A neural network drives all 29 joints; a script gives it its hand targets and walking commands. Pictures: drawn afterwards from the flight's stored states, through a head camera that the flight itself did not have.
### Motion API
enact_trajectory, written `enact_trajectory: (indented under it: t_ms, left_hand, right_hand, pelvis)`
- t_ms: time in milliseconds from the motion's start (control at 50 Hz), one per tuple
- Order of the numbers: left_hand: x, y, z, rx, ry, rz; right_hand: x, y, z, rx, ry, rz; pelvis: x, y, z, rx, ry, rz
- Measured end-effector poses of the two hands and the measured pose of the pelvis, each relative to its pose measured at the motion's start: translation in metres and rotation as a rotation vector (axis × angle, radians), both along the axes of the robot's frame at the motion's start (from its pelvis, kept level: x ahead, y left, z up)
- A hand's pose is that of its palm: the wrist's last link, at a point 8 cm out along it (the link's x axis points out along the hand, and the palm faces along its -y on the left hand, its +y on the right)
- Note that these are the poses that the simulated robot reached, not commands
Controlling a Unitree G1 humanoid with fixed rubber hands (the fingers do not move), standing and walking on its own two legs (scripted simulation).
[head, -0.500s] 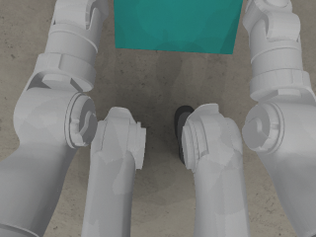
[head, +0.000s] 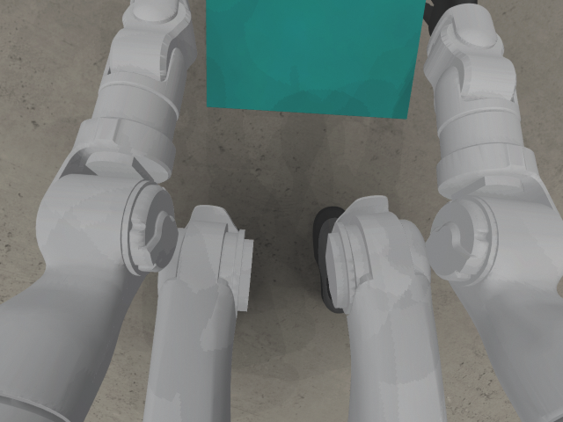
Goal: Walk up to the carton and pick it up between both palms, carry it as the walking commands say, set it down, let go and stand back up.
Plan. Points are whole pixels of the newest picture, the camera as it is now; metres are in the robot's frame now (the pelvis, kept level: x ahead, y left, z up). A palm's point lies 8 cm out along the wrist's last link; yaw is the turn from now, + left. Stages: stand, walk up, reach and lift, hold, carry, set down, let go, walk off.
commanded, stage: set down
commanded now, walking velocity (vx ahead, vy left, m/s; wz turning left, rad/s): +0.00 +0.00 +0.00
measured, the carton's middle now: (304, 24) +0.52 -0.05 -0.25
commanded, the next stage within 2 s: none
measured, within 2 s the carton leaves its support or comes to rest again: neither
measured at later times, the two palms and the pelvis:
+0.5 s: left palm out of the picture +0.55 +0.09 -0.18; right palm (447, 7) +0.52 -0.20 -0.18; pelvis +0.00 +0.00 -0.01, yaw +0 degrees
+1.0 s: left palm out of the picture +0.55 +0.12 -0.18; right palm (479, 4) +0.52 -0.23 -0.17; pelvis -0.01 +0.00 +0.00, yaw -1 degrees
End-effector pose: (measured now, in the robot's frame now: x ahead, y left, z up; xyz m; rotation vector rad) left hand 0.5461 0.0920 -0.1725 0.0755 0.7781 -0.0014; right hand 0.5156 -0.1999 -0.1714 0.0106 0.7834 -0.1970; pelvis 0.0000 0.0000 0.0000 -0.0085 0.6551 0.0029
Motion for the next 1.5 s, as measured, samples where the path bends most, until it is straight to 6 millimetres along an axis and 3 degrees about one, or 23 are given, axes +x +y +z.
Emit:
enact_trajectory:
  t_ms: [660, 860, 1140, 1320, 1500]
  left_hand:
    - [0.003, 0.004, -0.009, 0.001, -0.037, -0.053]
    - [-0.001, 0.025, -0.007, 0.02, -0.036, -0.018]
    - [0.008, 0.04, 0.0, 0.035, -0.059, 0.009]
    - [0.013, 0.033, 0.028, 0.04, -0.116, -0.002]
    - [0.018, 0.035, 0.096, 0.044, -0.121, 0.035]
  right_hand:
    - [0.003, -0.001, -0.008, -0.001, -0.025, 0.031]
    - [-0.001, -0.025, 0.0, -0.041, -0.039, -0.019]
    - [0.003, -0.033, 0.003, -0.038, -0.044, -0.024]
    - [0.007, -0.044, 0.028, -0.031, -0.114, -0.037]
    - [0.007, -0.045, 0.097, -0.027, -0.143, -0.05]
  pelvis:
    - [-0.002, 0.0, -0.006, -0.009, -0.038, -0.002]
    - [-0.008, -0.001, 0.001, -0.008, -0.008, -0.004]
    - [-0.009, -0.005, -0.002, -0.005, 0.006, -0.008]
    - [-0.02, -0.004, 0.019, -0.002, -0.101, -0.015]
    - [-0.025, -0.005, 0.057, 0.009, -0.125, -0.025]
